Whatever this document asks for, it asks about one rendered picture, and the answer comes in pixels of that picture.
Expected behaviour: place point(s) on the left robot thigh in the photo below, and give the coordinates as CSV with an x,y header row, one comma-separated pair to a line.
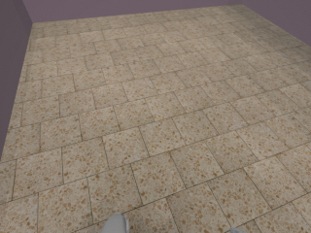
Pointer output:
x,y
116,224

